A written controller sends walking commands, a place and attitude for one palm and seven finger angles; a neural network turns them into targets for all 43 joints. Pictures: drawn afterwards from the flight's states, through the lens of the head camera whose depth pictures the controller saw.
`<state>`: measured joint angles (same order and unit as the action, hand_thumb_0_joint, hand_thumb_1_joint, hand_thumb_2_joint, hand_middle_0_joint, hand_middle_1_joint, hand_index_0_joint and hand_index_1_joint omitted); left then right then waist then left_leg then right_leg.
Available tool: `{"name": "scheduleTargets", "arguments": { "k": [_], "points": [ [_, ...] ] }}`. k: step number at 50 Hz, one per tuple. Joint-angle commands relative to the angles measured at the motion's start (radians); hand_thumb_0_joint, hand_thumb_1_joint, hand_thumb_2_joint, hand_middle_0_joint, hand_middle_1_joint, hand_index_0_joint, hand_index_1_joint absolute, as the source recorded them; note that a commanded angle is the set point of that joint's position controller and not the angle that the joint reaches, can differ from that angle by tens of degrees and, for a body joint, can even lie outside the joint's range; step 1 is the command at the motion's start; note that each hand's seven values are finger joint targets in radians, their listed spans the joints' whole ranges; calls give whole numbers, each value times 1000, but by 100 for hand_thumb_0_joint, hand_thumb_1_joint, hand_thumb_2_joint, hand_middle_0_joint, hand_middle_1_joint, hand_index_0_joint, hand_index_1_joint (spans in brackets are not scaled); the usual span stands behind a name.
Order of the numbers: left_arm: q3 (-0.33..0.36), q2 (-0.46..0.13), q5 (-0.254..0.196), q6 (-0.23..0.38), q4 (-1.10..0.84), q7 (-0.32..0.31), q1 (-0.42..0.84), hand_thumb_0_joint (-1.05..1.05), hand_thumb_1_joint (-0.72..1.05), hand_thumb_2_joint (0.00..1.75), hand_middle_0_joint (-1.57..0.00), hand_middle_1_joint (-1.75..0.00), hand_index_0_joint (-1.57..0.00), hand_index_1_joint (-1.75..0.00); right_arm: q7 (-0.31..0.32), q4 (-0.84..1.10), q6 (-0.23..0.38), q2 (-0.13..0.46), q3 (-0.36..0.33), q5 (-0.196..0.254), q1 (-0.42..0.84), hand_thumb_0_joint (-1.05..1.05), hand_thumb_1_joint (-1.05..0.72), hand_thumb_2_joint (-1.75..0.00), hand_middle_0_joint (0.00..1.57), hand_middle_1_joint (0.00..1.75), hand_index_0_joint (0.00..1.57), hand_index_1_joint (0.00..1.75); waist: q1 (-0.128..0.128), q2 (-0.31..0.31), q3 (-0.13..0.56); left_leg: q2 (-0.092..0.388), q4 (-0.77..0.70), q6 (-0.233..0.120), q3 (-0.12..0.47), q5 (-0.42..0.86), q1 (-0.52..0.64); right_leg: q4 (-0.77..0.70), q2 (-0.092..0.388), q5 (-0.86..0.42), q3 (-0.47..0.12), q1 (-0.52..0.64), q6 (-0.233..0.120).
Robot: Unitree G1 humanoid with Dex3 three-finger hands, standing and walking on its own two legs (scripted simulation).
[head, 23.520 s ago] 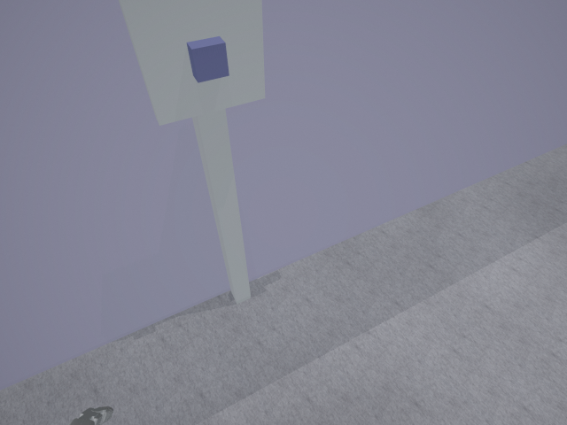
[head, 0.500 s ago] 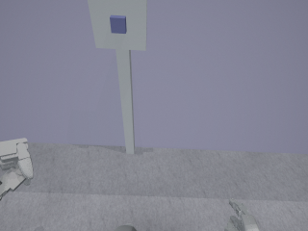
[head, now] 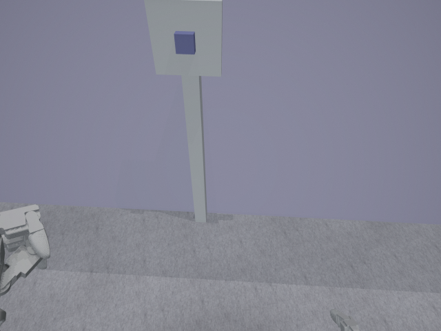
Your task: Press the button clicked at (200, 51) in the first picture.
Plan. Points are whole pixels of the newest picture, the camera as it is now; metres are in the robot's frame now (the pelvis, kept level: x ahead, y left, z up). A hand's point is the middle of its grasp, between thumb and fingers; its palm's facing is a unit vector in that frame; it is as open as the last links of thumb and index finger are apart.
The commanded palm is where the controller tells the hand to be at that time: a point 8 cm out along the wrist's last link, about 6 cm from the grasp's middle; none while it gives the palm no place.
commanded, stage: let the arm hang, fingers relaxed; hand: left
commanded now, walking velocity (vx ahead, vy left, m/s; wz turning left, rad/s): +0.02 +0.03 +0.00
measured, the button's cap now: (185, 42) +0.83 +0.16 +0.21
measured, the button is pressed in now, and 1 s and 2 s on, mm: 0 0 0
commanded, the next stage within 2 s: stand and wait in 1.16 s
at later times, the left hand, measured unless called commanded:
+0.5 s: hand out of the picture -0.02 +0.23 -0.17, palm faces +0.11 -0.97 -0.24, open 4.2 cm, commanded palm none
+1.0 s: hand out of the picture +0.05 +0.23 -0.16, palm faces +0.07 -0.97 -0.23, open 7.3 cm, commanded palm none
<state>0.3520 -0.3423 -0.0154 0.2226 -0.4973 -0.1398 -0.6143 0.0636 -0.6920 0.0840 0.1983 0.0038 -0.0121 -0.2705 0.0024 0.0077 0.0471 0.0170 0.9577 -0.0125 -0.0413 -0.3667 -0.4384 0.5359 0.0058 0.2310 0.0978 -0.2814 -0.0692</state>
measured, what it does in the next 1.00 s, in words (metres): steps on the spot: left foot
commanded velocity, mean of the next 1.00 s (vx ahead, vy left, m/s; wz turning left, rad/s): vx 0.00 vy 0.00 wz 0.00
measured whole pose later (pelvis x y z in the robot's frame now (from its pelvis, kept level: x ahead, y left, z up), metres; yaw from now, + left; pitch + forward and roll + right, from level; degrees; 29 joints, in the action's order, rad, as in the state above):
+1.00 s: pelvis +0.01 +0.03 +0.01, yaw +3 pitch -2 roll +0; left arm 0.03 -0.18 0.01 0.00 1.13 -0.01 -0.18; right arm 0.02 -1.10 0.00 0.18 -0.02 -0.02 -0.25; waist -0.01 -0.02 -0.04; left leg -0.01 0.42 -0.02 -0.03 -0.20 -0.19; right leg 0.42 0.01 0.18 0.06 -0.20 -0.02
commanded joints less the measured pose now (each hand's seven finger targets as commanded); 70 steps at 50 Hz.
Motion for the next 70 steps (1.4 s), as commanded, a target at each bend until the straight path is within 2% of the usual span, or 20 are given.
{"name": "scheduleTargets", "arguments": {
  "k": [1,2,3,4,5,6,7,8,9,11,13,15,17,18,21,23,33,43,54,70],
  "points": [
    [92,-180,9,60,-241,-41,98,0,90,90,-130,-150,-130,-150,35,196,87,100,-31,-10,145,0,-90,-90,20,30,20,30,-6,121,-35,17,-334,-25,-31,6,181,-333,247,382,-254,-121,-61],
    [88,-175,11,60,-255,-47,98,0,90,90,-130,-150,-130,-150,38,198,91,100,-29,-13,134,0,-90,-90,20,30,20,30,-10,64,-30,-3,-429,-27,-51,40,236,-306,213,376,-229,-112,-44],
    [-228,-4,82,-150,556,95,181,0,90,90,-130,-150,-130,-150,-96,-41,62,222,-74,-5,16,0,-90,-90,20,30,20,30,-91,-77,-110,72,-369,-27,48,235,198,-23,234,27,-81,-225,-6],
    [-228,42,58,-215,579,118,101,0,90,90,-126,-146,-126,-146,-96,6,3,161,-66,1,-21,0,-90,-90,20,30,20,30,-52,-199,-47,150,-473,-69,213,334,202,114,84,95,-72,-220,57],
    [-246,93,51,-232,609,125,115,0,90,90,-123,-142,-123,-142,-85,34,-23,179,-60,-13,12,0,-90,-90,20,30,20,30,-23,-232,-45,243,-534,-129,314,263,84,238,33,224,-27,-201,79],
    [-252,79,57,-235,626,129,166,0,90,90,-119,-138,-119,-138,-73,72,-39,194,-61,-28,58,0,-90,-90,20,30,20,30,-5,-82,-51,256,-544,-159,349,143,-35,276,20,314,-66,-135,75],
    [-254,74,56,-227,672,136,211,0,90,90,-115,-134,-115,-134,-60,76,-32,187,-50,-40,69,0,-90,-90,20,30,20,30,-2,13,-14,215,-511,-143,344,238,-67,214,15,192,-66,-40,76],
    [-252,52,57,-224,745,139,229,0,90,90,-112,-130,-112,-130,-56,65,-29,180,-45,-36,86,0,-90,-90,20,30,20,30,16,55,24,162,-468,-106,265,321,-61,133,33,26,-69,57,70],
    [-254,11,58,-223,823,139,251,0,90,90,-108,-126,-108,-126,-55,47,-32,160,-43,-29,87,0,-90,-90,20,30,20,30,22,117,39,88,-419,-57,169,276,-56,49,81,-82,-137,108,49],
    [-267,-52,51,-216,986,136,305,0,90,90,-101,-118,-101,-118,-52,-8,-66,125,-42,-16,52,0,-90,-90,20,30,20,30,-9,225,-17,-17,-298,-1,43,94,79,-163,239,-92,-313,-17,-45],
    [-285,-51,46,-215,1125,131,362,0,90,90,-93,-110,-93,-110,-53,-75,-91,102,-40,-16,21,0,-90,-90,20,30,20,30,-29,155,-59,-10,-283,5,41,11,155,-220,241,-21,-307,-80,-74],
    [-300,-26,38,-219,1224,124,404,0,90,90,-86,-102,-86,-102,-57,-141,-95,80,-28,-12,-25,0,-90,-90,20,30,20,30,-50,6,-66,27,-410,-3,62,168,243,-196,171,87,-221,-114,-31],
    [-299,21,29,-226,1304,118,373,0,90,90,-79,-94,-79,-94,-53,-179,-92,79,-25,-22,-6,0,-90,-90,20,30,20,30,-18,-221,-94,78,-563,-21,141,114,159,-155,83,145,-143,-44,17],
    [-300,18,27,-228,1343,119,354,0,90,90,-75,-90,-75,-90,-50,-191,-91,85,-24,-22,7,0,-90,-90,20,30,20,30,-2,-277,-99,90,-616,-30,166,44,87,-139,63,99,-122,37,27],
    [-303,19,28,-221,1437,122,322,0,90,90,-64,-78,-64,-78,-42,-231,-88,85,-33,-14,-23,0,-90,-90,20,30,20,30,10,-89,-51,77,-620,-28,144,43,96,-178,82,41,-132,129,17],
    [-306,17,27,-217,1479,121,324,0,90,90,-57,-70,-57,-70,-40,-266,-87,89,-35,-11,-53,0,-90,-90,20,30,20,30,1,-37,-39,70,-607,-26,123,79,159,-206,97,59,-137,106,11],
    [-310,15,26,-216,1602,113,325,0,90,90,-20,-30,-20,-30,-33,-364,-85,96,-39,-7,-93,0,-90,-90,20,30,20,30,-3,-21,-109,82,-649,-31,128,71,174,-211,95,67,-120,78,13],
    [-301,13,31,-214,1609,111,368,0,90,90,-20,-30,-20,-30,-35,-380,-83,93,-44,-11,-63,0,-90,-90,20,30,20,30,-5,-28,-152,76,-658,-28,121,64,161,-220,99,77,-137,60,15],
    [-294,-20,29,-199,1589,114,432,0,90,90,-20,-30,-20,-30,-36,-379,-71,132,-47,-7,5,0,-90,-90,20,30,20,30,-5,-15,-83,88,-643,-21,113,233,230,-215,109,-77,-132,121,17],
    [-295,-86,26,-192,1592,119,493,0,90,90,-20,-30,-20,-30,-39,-387,-73,207,-47,-8,86,0,-90,-90,20,30,20,30,-13,-23,-58,97,-659,-13,106,257,295,-259,118,-102,-146,146,16]
  ]
}}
